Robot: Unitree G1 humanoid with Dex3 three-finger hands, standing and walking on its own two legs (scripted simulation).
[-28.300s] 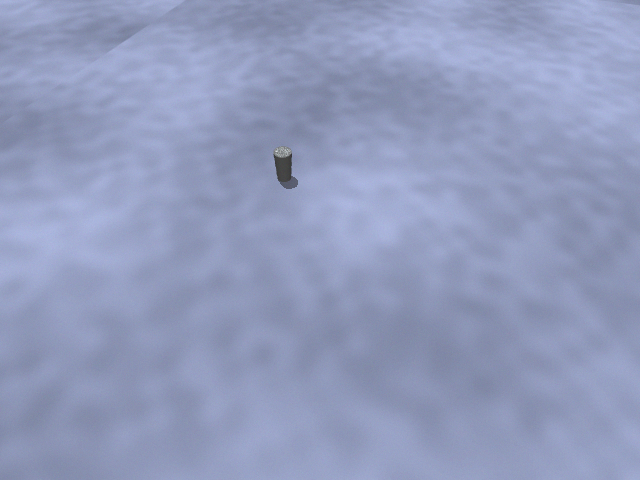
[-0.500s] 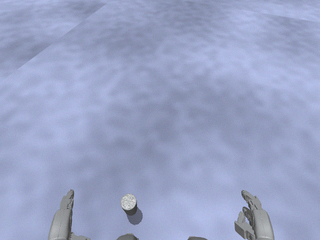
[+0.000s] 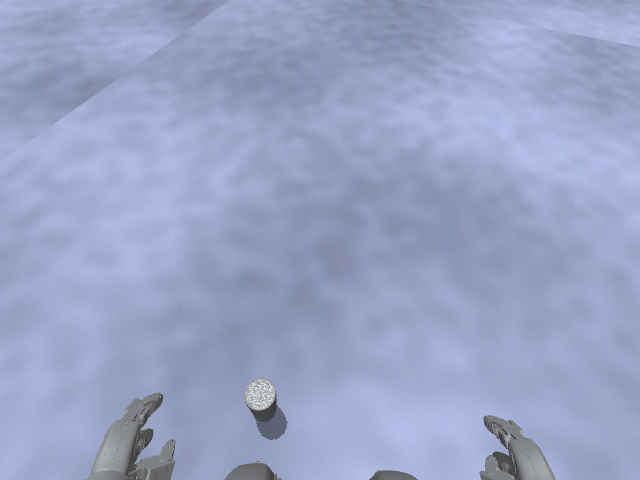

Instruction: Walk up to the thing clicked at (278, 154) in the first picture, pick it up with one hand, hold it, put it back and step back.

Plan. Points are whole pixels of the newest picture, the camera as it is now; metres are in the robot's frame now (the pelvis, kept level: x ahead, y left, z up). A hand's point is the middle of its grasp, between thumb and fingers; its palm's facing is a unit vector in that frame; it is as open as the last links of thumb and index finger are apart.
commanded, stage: stand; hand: left
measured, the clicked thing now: (262, 402) +0.38 +0.15 -0.66
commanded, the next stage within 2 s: none
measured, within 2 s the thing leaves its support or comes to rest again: neither
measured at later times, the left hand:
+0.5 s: hand out of the picture +0.05 +0.25 -0.12, palm faces +0.00 -0.94 -0.33, open 7.4 cm
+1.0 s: hand out of the picture +0.04 +0.25 -0.12, palm faces -0.01 -0.94 -0.34, open 7.4 cm
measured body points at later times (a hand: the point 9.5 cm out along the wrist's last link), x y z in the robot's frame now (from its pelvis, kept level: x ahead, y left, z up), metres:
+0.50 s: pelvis -0.01 +0.01 +0.04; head -0.01 +0.01 +0.49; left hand +0.05 +0.30 -0.10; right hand +0.07 -0.27 -0.10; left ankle +0.02 +0.13 -0.70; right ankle +0.00 -0.12 -0.70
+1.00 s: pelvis -0.01 +0.01 +0.05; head +0.00 +0.01 +0.50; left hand +0.04 +0.30 -0.09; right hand +0.05 -0.28 -0.09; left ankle +0.02 +0.13 -0.70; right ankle +0.00 -0.12 -0.70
